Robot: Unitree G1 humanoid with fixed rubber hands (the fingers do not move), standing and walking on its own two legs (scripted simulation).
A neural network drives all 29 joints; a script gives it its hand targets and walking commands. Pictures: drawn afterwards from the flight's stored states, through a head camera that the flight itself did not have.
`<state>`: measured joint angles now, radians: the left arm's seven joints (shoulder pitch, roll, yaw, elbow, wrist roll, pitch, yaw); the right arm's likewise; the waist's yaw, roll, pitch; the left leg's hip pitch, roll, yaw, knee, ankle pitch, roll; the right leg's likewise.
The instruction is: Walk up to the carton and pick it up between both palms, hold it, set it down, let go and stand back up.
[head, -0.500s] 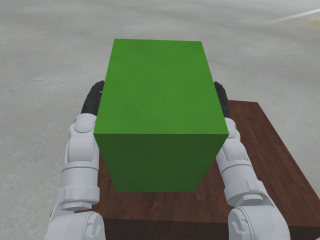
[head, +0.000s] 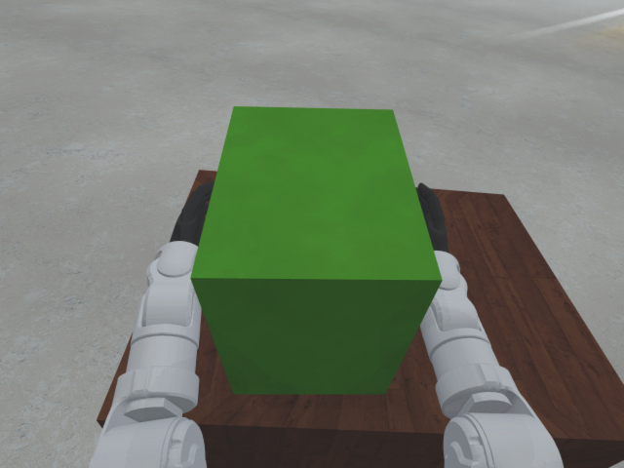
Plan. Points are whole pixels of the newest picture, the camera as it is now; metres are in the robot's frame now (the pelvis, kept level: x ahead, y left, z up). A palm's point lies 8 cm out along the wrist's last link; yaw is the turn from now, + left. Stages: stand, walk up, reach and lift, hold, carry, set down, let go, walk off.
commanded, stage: set down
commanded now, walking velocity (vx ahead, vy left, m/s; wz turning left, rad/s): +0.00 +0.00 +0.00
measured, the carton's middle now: (311, 254) +0.40 +0.00 +0.10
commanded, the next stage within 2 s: none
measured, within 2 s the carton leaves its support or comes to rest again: neither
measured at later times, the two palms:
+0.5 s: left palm (199, 244) +0.40 +0.16 +0.11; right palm (426, 251) +0.39 -0.16 +0.12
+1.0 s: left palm (205, 257) +0.40 +0.15 +0.08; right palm (425, 266) +0.38 -0.16 +0.10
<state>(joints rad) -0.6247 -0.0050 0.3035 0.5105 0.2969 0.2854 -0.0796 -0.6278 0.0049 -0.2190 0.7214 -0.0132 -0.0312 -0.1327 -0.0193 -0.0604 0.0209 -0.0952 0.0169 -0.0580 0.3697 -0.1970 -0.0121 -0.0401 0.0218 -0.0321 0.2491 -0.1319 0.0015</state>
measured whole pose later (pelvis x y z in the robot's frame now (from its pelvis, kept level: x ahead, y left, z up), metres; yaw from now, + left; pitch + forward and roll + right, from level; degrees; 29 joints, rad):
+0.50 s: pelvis +0.01 +0.00 +0.00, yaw +0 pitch -3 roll -1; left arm -0.63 -0.01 0.31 0.63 0.30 0.19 -0.07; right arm -0.60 0.02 -0.27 0.76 -0.07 -0.09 -0.12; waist -0.02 -0.06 0.02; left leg -0.10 0.02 -0.06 0.36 -0.21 -0.01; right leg -0.04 0.02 -0.03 0.24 -0.15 0.00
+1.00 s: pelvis +0.02 +0.00 +0.00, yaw +0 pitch -3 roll -1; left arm -0.63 -0.01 0.33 0.74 0.30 0.10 -0.07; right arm -0.57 0.06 -0.34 0.77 -0.14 -0.12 -0.10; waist -0.02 -0.05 0.04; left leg -0.10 0.02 -0.06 0.36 -0.22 -0.01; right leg -0.04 0.02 -0.03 0.24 -0.15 0.00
